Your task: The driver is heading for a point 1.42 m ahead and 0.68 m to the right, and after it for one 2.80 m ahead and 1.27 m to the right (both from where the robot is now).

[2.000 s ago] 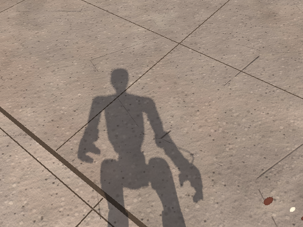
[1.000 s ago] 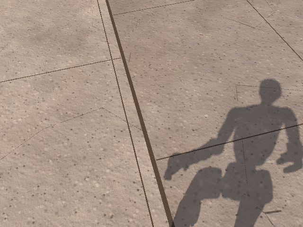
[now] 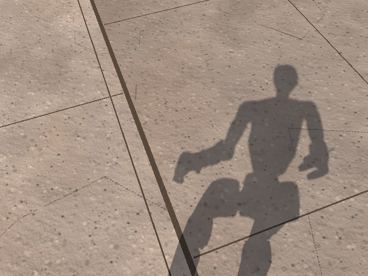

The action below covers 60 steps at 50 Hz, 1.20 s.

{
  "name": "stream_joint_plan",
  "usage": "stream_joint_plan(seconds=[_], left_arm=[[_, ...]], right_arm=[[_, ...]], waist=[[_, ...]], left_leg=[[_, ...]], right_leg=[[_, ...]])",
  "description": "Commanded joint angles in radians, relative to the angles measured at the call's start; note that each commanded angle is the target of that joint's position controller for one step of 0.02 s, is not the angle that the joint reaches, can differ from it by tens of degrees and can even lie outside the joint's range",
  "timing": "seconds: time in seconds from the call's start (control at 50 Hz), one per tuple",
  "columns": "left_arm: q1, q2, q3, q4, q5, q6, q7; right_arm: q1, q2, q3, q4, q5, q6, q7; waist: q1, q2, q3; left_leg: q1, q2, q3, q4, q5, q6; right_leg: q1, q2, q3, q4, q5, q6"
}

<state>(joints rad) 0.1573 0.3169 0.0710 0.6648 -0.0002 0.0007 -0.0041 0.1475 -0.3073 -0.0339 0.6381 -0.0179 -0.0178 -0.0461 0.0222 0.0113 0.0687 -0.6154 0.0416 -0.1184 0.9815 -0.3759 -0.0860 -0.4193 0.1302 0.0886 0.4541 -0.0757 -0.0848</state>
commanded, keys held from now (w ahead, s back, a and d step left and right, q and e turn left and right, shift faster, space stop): e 0.88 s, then no key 0.12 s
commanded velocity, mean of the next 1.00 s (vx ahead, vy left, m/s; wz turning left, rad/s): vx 0.02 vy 0.00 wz -0.57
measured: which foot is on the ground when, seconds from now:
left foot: up 0.00-0.16, down 0.18-0.56, up 0.58-0.98, down 1.00-1.00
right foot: down 0.00-0.18, up 0.20-0.54, down 0.56-1.00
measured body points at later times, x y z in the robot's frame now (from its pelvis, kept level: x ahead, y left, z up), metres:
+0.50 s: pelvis +0.05 +0.05 +0.01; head +0.09 +0.04 +0.45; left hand +0.30 +0.26 -0.09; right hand +0.11 -0.26 -0.09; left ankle +0.10 +0.18 -0.73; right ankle +0.01 -0.08 -0.70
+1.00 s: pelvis +0.06 +0.03 +0.00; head +0.08 +0.02 +0.45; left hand +0.36 +0.17 -0.08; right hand +0.05 -0.29 -0.09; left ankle +0.14 +0.13 -0.73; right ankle +0.01 -0.07 -0.73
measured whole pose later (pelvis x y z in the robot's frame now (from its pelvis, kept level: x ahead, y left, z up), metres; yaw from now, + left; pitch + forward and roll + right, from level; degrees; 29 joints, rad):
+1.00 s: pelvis +0.06 +0.03 +0.00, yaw -35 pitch +2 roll +1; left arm 0.15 0.31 0.07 0.62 -0.02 0.06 0.02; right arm 0.12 -0.29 -0.07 0.68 0.00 -0.01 0.00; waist 0.02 -0.01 0.03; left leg -0.31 -0.03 -0.06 0.55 -0.26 -0.05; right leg -0.32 0.11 0.20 0.56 -0.26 -0.03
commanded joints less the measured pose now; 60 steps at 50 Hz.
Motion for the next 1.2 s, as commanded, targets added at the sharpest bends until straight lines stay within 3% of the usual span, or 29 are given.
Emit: stream_joint_plan(seconds=[0.02, 0.1, 0.16, 0.18, 0.2, 0.22, 0.24, 0.28, 0.32, 0.4, 0.48, 0.54, 0.56, 0.58, 0.6, 0.62, 0.64, 0.66, 0.68, 0.8, 0.94, 0.98, 1.0, 1.02, 1.04, 1.06, 1.08, 1.12, 1.2], left_arm=[[-0.051, 0.161, 0.048, -0.084, -0.011, 0.011, 0.023], [-0.039, 0.154, 0.047, -0.091, -0.009, 0.033, 0.026], [-0.036, 0.121, 0.037, -0.096, -0.021, 0.043, 0.026], [0.01, 0.067, 0.021, -0.098, -0.015, 0.043, 0.024], [0.009, 0.06, 0.022, -0.137, -0.019, 0.031, 0.019], [0.02, 0.151, 0.048, -0.12, -0.003, 0.019, 0.017], [0.029, 0.179, 0.063, -0.096, -0.016, 0.023, 0.016], [0.056, 0.14, 0.06, -0.068, -0.017, 0.049, 0.025], [0.031, 0.088, 0.043, -0.083, -0.025, 0.059, 0.021], [-0.051, 0.049, 0.025, -0.133, -0.024, 0.056, 0.006], [-0.04, 0.068, 0.032, -0.144, -0.023, 0.061, -0.011], [0.042, 0.068, 0.044, -0.119, -0.022, 0.064, -0.019], [0.079, 0.094, 0.056, -0.109, -0.02, 0.062, -0.01], [0.11, 0.203, 0.083, -0.123, -0.019, 0.056, 0.005], [0.1, 0.268, 0.089, -0.141, 0.017, 0.039, 0.002], [0.114, 0.212, 0.075, -0.138, 0.03, 0.019, -0.003], [0.075, 0.181, 0.061, -0.124, 0.023, 0.007, 0.002], [0.026, 0.161, 0.057, -0.125, 0.003, 0.006, 0.01], [-0.011, 0.14, 0.048, -0.129, -0.015, 0.011, 0.017], [-0.002, 0.151, 0.049, -0.119, -0.012, 0.029, 0.041], [-0.027, 0.154, 0.047, -0.12, -0.011, 0.042, 0.026], [-0.052, 0.133, 0.036, -0.118, -0.02, 0.045, 0.028], [-0.028, 0.108, 0.027, -0.111, -0.018, 0.043, 0.031], [0.021, 0.059, 0.012, -0.109, 0.005, 0.037, 0.031], [0.031, 0.072, 0.019, -0.121, -0.004, 0.03, 0.033], [0.018, 0.143, 0.038, -0.106, 0.008, 0.026, 0.039], [0.009, 0.175, 0.055, -0.095, -0.003, 0.027, 0.038], [0.026, 0.132, 0.052, -0.067, -0.004, 0.041, 0.042], [0.001, 0.013, 0.008, -0.057, -0.006, 0.041, 0.029]], right_arm=[[0.109, -0.079, -0.027, -0.022, 0.006, 0.006, -0.004], [0.052, -0.083, -0.033, -0.041, 0.015, -0.012, 0.012], [0.108, -0.099, -0.052, -0.027, 0.017, -0.034, 0.021], [0.124, -0.173, -0.07, -0.035, -0.001, -0.032, 0.015], [0.092, -0.245, -0.09, -0.025, -0.036, -0.015, 0.015], [0.072, -0.186, -0.079, -0.052, -0.04, -0.015, 0.014], [0.044, -0.137, -0.065, -0.063, -0.03, -0.013, 0.008], [-0.005, -0.102, -0.056, -0.068, 0.002, -0.007, 0.003], [0.004, -0.1, -0.055, -0.062, 0.0, 0.003, -0.003], [0.042, -0.136, -0.075, -0.042, 0.0, 0.022, -0.007], [0.028, -0.169, -0.093, -0.031, 0.019, 0.023, 0.007], [0.003, -0.162, -0.095, -0.016, 0.046, 0.021, 0.013], [0.055, -0.129, -0.088, 0.008, 0.043, 0.017, 0.016], [0.065, -0.067, -0.07, -0.011, 0.0, 0.015, 0.021], [-0.031, -0.06, -0.06, -0.073, -0.015, 0.011, 0.012], [-0.082, -0.109, -0.075, -0.072, -0.001, 0.009, 0.006], [-0.083, -0.12, -0.081, -0.064, 0.013, 0.011, 0.005], [-0.063, -0.115, -0.085, -0.042, 0.009, 0.013, -0.003], [-0.053, -0.123, -0.089, -0.037, 0.002, 0.017, -0.008], [-0.054, -0.059, -0.067, -0.027, 0.013, 0.01, 0.01], [-0.042, -0.077, -0.069, -0.028, 0.026, -0.006, 0.038], [0.001, -0.062, -0.067, -0.016, 0.023, -0.015, 0.048], [0.009, -0.074, -0.069, -0.017, 0.011, -0.019, 0.047], [0.013, -0.132, -0.076, -0.035, -0.011, -0.019, 0.042], [-0.023, -0.16, -0.077, -0.022, -0.033, -0.016, 0.044], [-0.039, -0.099, -0.063, -0.039, -0.026, -0.022, 0.044], [-0.041, -0.097, -0.06, -0.035, -0.015, -0.023, 0.041], [-0.064, -0.095, -0.059, -0.028, 0.012, -0.022, 0.035], [-0.062, -0.068, -0.048, -0.011, 0.01, 0.0, 0.034]], waist=[[-0.036, -0.105, -0.226], [-0.005, -0.163, -0.196], [-0.047, -0.163, -0.192], [-0.025, -0.019, -0.216], [0.02, 0.307, -0.146], [-0.007, 0.252, -0.162], [-0.005, 0.164, -0.156], [0.002, 0.115, -0.128], [-0.015, 0.132, -0.11], [-0.064, 0.185, -0.148], [-0.066, 0.209, -0.163], [-0.013, 0.181, -0.162], [-0.007, 0.105, -0.168], [-0.025, -0.163, -0.175], [0.007, -0.337, -0.178], [0.057, -0.218, -0.211], [0.024, -0.178, -0.172], [-0.002, -0.126, -0.156], [-0.016, -0.133, -0.146], [-0.014, -0.14, -0.175], [0.0, -0.181, -0.169], [-0.037, -0.17, -0.17], [-0.038, -0.138, -0.168], [-0.006, 0.029, -0.193], [0.042, 0.247, -0.133], [0.0, 0.21, -0.13], [-0.006, 0.169, -0.116], [0.0, 0.123, -0.1], [-0.02, 0.164, -0.126]], left_leg=[[0.161, -0.031, 0.03, -0.088, 0.103, -0.016], [0.194, -0.055, 0.024, -0.257, 0.091, 0.001], [0.359, -0.039, 0.027, -0.564, 0.209, 0.049], [0.465, 0.162, -0.133, -0.63, 0.238, 0.121], [0.465, 0.336, -0.384, -0.683, 0.403, 0.283], [0.452, 0.383, -0.422, -0.675, 0.443, 0.349], [0.438, 0.33, -0.313, -0.648, 0.456, 0.321], [0.448, 0.237, -0.151, -0.617, 0.473, 0.26], [0.447, 0.192, -0.047, -0.627, 0.505, 0.256], [0.527, 0.226, 0.01, -0.615, 0.529, 0.283], [0.506, 0.266, 0.041, -0.601, 0.533, 0.286], [0.459, 0.251, 0.096, -0.505, 0.475, 0.224], [0.37, 0.213, 0.155, -0.409, 0.37, 0.157], [0.118, 0.106, 0.261, -0.129, 0.018, 0.052], [-0.093, -0.029, 0.172, 0.091, -0.315, 0.0], [-0.098, -0.012, 0.067, 0.209, -0.301, 0.004], [-0.1, 0.002, 0.048, 0.227, -0.217, 0.016], [-0.099, 0.009, 0.043, 0.195, -0.137, 0.016], [-0.087, 0.01, 0.04, 0.167, -0.083, 0.009], [0.042, -0.046, 0.051, -0.058, 0.034, -0.013], [0.224, -0.07, 0.05, -0.32, 0.015, 0.018], [0.345, -0.068, 0.07, -0.525, 0.16, 0.045], [0.431, -0.023, 0.037, -0.607, 0.281, 0.069], [0.522, 0.152, -0.128, -0.641, 0.447, 0.129], [0.462, 0.279, -0.302, -0.659, 0.56, 0.29], [0.428, 0.326, -0.343, -0.682, 0.524, 0.375], [0.43, 0.295, -0.302, -0.675, 0.49, 0.367], [0.449, 0.229, -0.212, -0.652, 0.437, 0.313], [0.466, 0.133, -0.065, -0.612, 0.526, 0.275]], right_leg=[[0.043, -0.224, 0.246, -0.125, -0.011, -0.151], [0.076, -0.219, 0.331, -0.092, -0.148, -0.123], [0.083, -0.178, 0.358, 0.021, -0.099, -0.059], [0.0, -0.108, 0.266, 0.189, -0.313, 0.003], [-0.21, 0.041, 0.044, 0.371, -0.52, 0.061], [-0.235, -0.032, 0.052, 0.607, -0.538, 0.101], [-0.228, -0.048, 0.052, 0.698, -0.476, 0.117], [-0.247, -0.073, 0.021, 0.784, -0.376, 0.159], [-0.235, -0.087, -0.033, 0.739, -0.324, 0.179], [-0.165, -0.132, -0.079, 0.517, -0.333, 0.185], [-0.021, -0.134, -0.137, 0.319, -0.326, 0.148], [0.142, -0.1, -0.179, 0.043, -0.148, 0.08], [0.271, -0.104, -0.128, -0.052, -0.025, 0.045], [0.449, -0.328, 0.191, -0.088, 0.299, -0.039], [0.424, -0.525, 0.451, -0.081, 0.489, -0.262], [0.407, -0.501, 0.413, -0.103, 0.407, -0.29], [0.378, -0.439, 0.322, -0.096, 0.345, -0.232], [0.359, -0.382, 0.268, -0.09, 0.285, -0.176], [0.339, -0.359, 0.244, -0.086, 0.299, -0.152], [0.305, -0.299, 0.241, -0.07, 0.236, -0.143], [0.25, -0.299, 0.372, -0.028, 0.169, -0.138], [0.221, -0.263, 0.369, 0.012, 0.148, -0.096], [0.176, -0.229, 0.353, 0.035, 0.046, -0.049], [0.099, -0.146, 0.253, 0.178, -0.172, 0.015], [-0.011, -0.025, 0.109, 0.265, -0.459, 0.073], [-0.013, -0.065, 0.098, 0.442, -0.561, 0.125], [-0.04, -0.065, 0.092, 0.555, -0.537, 0.144], [-0.071, -0.081, 0.1, 0.615, -0.465, 0.175], [0.056, -0.121, -0.018, 0.334, -0.41, 0.194]])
